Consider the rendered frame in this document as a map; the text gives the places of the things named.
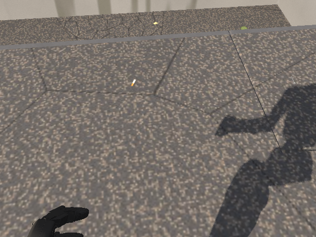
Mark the robot left hand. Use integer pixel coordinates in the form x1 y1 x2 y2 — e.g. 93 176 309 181
28 205 89 237

